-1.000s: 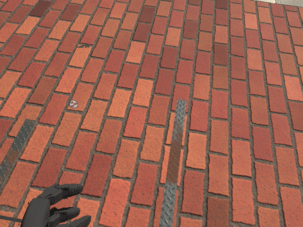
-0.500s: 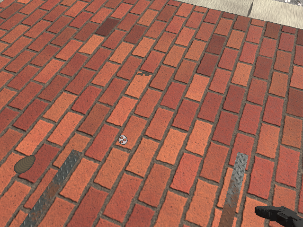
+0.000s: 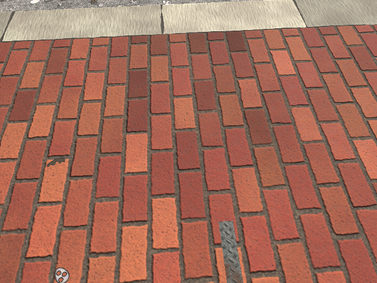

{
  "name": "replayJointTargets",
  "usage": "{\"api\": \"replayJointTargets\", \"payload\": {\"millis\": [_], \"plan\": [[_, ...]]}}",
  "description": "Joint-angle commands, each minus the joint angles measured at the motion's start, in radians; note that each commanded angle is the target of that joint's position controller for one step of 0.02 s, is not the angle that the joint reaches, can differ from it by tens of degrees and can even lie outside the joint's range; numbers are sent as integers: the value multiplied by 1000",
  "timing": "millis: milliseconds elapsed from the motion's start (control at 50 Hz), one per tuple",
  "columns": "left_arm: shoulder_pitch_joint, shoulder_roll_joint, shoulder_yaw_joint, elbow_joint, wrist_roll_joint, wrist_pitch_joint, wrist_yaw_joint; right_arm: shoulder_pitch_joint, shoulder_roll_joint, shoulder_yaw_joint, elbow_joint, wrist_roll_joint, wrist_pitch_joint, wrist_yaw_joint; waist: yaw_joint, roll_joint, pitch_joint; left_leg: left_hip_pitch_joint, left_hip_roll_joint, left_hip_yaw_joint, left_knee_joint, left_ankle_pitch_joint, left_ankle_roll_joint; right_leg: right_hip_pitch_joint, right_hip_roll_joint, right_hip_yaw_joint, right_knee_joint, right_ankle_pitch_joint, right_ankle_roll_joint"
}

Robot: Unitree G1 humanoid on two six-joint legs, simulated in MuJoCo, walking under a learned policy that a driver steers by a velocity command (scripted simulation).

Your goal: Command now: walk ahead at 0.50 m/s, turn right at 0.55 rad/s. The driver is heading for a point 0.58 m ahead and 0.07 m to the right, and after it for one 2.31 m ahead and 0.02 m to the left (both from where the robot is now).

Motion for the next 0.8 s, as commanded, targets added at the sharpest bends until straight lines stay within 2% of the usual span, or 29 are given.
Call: {"api": "replayJointTargets", "payload": {"millis": [20, 40, 60, 80, 100, 120, 140, 160, 180, 200, 220, 280, 320, 380, 420, 480, 540, 560, 580, 600, 620, 640, 660, 680, 700, 720, 740, 760, 800], "plan": [[-69, 84, 24, -109, -3, -11, -14, -19, -207, -47, -50, 14, 11, -9, 47, 117, 25, 24, 302, -60, 80, 873, 136, 32, 60, -80, -28, -126, -50], [4, 110, 39, -98, -6, -8, -12, -31, -221, -50, -55, 17, 19, -12, 94, 138, -25, 21, 296, -48, 195, 1033, 125, 136, 103, -108, -27, -173, -72], [144, 153, 65, -66, -9, -7, -6, -52, -229, -50, -60, 22, 27, -14, 177, 130, -99, -28, 268, -26, 382, 1084, 102, 330, 150, -123, -86, -140, -105], [315, 229, 104, -20, -7, 0, 13, -51, -215, -43, -73, 15, 24, -18, 254, 77, -187, -228, 228, -24, 653, 889, 57, 633, 134, -29, -132, -97, -149], [329, 347, 125, -11, -11, 1, 29, 18, -63, 0, -125, -28, 1, -7, 156, -204, -237, -686, 54, -60, 1023, -58, -9, 961, -131, 478, -183, -157, -297], [346, 316, 105, -51, 4, -17, 23, -27, -89, 9, -155, 5, -48, 7, 176, -146, -416, -837, -40, -331, 1196, -267, -8, 1070, -258, 888, -367, -289, -405], [325, 243, 85, -41, 12, -31, 18, -143, -145, -6, -186, 44, -72, 16, 206, -65, -301, -938, 14, -379, 1192, -176, 17, 1016, -232, 759, -403, -226, -340], [274, 204, 74, -44, 4, -40, 18, -162, -137, -1, -192, 41, -83, 14, 169, -22, -200, -925, 58, -372, 1109, -87, 37, 876, -188, 613, -394, -147, -302], [194, 168, 64, -59, 2, -43, 19, -157, -139, -5, -176, 15, -83, 5, 119, 33, -137, -856, 96, -371, 1021, -30, 34, 723, -142, 506, -396, -53, -267], [144, 136, 52, -78, 10, -45, 22, -137, -156, -16, -169, -2, -71, 2, 81, 22, -114, -778, 119, -376, 961, 5, 29, 617, -111, 439, -414, 33, -253], [129, 134, 50, -89, 16, -46, 25, -124, -156, -20, -170, -6, -56, 5, 61, 14, -104, -729, 125, -377, 926, 25, 21, 554, -96, 417, -437, 68, -251], [164, 170, 59, -82, 8, -52, 42, -157, -113, -12, -194, -22, -29, 3, 55, 20, -71, -714, 113, -347, 786, 98, -22, 455, -65, 340, -467, 171, -253], [198, 187, 63, -74, 4, -48, 56, -237, -96, -4, -222, -23, -25, 2, 81, 4, -45, -730, 91, -337, 645, 223, -42, 430, -33, 300, -468, 167, -227], [235, 175, 58, -63, 1, -40, 65, -329, -68, 11, -243, -15, -32, 17, 124, -39, -36, -663, 48, -322, 414, 420, -39, 410, 11, 247, -452, 78, -174], [276, 170, 54, -43, 1, -40, 65, -381, -67, 15, -256, -6, -40, 30, 156, -50, -27, -622, 33, -314, 344, 492, -30, 420, -8, 265, -450, 19, -164], [323, 169, 51, -18, 1, -36, 65, -428, -95, 11, -281, -2, -52, 45, 173, -55, -8, -663, 29, -326, 276, 430, 5, 539, -62, 325, -387, 22, -161], [320, 183, 55, -8, 6, -24, 70, -384, -123, 1, -282, -1, -62, 50, 140, -88, -9, -621, 13, -309, 238, 295, 52, 628, -101, 369, -318, 157, -142], [298, 181, 53, -13, 6, -21, 70, -306, -139, -10, -262, -3, -65, 47, 94, -92, -43, -515, -11, -282, 199, 293, 77, 631, -75, 350, -246, 305, -125], [279, 158, 43, -23, 11, -21, 68, -180, -173, -26, -232, -12, -68, 42, 33, -73, -140, -313, 19, -304, 213, 342, 119, 586, -22, 306, -92, 392, -98], [284, 122, 25, -48, 33, -24, 71, -22, -235, -38, -216, -31, -68, 38, -20, 35, -291, -36, 185, -483, 265, 482, 200, 429, 54, 239, 194, 207, -52], [430, 64, 10, -38, 9, -35, 70, 52, -277, -52, -171, -33, -55, 49, 34, 353, -392, 250, 378, -907, 178, 448, 371, 82, 215, 157, 537, -443, 35], [406, 143, 18, -26, 11, -42, 68, 43, -188, -27, -176, 3, -50, 55, 18, 267, -345, 235, 378, -991, 119, 398, 358, -28, 171, 213, 639, -565, 44], [295, 181, 29, -47, 8, -43, 66, -42, -146, -12, -195, 8, -42, 53, 15, 169, -214, 110, 342, -839, 127, 501, 321, -65, 124, 184, 659, -495, 57], [222, 177, 27, -64, 21, -43, 68, -104, -126, 0, -212, 2, -31, 53, 30, 74, -146, -18, 294, -719, 128, 673, 299, -41, 88, 141, 626, -443, 69], [181, 166, 29, -82, 38, -45, 69, -132, -114, 5, -213, 1, -25, 52, 50, 39, -104, -112, 260, -652, 122, 808, 292, -20, 63, 124, 556, -414, 80], [180, 144, 27, -93, 43, -43, 70, -136, -109, 10, -210, -6, -24, 48, 74, 59, -107, -166, 227, -611, 110, 877, 280, 35, 43, 123, 487, -391, 86], [192, 118, 22, -96, 39, -37, 72, -141, -116, 8, -205, -9, -21, 46, 92, 91, -113, -197, 201, -580, 100, 917, 276, 73, 42, 116, 416, -380, 95], [201, 97, 16, -95, 34, -31, 77, -143, -140, 0, -202, -10, -16, 42, 102, 115, -122, -222, 190, -554, 97, 955, 279, 99, 51, 101, 348, -381, 106], [187, 89, 12, -100, 30, -19, 86, -139, -193, -19, -199, -7, 1, 29, 105, 134, -150, -262, 186, -534, 96, 972, 288, 143, 77, 82, 240, -350, 124]]}}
